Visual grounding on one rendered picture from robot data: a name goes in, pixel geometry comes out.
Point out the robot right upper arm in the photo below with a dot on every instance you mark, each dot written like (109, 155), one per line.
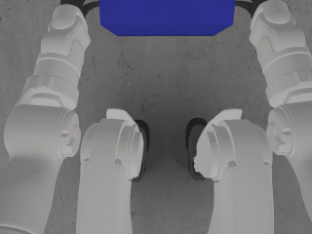
(289, 133)

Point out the robot right hand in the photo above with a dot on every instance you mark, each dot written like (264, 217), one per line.
(250, 7)

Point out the robot left upper arm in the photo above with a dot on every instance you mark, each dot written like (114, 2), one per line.
(38, 139)

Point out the right robot forearm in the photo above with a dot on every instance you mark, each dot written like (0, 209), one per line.
(282, 52)

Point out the left robot forearm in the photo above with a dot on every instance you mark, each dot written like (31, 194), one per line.
(59, 64)

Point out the robot right shin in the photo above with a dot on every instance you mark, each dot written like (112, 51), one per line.
(232, 114)

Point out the carton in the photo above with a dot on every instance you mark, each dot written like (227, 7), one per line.
(166, 17)

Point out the robot left hand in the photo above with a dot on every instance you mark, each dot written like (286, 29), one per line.
(79, 3)

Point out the robot left thigh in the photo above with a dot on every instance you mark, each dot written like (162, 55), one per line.
(105, 184)

